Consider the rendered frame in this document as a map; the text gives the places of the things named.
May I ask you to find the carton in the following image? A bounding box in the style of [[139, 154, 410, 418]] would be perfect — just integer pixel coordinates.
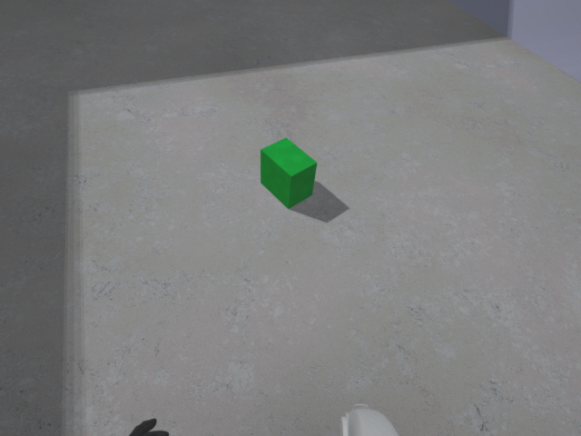
[[261, 138, 317, 209]]

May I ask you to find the right robot thigh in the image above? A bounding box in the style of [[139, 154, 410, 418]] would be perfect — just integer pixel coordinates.
[[340, 409, 399, 436]]

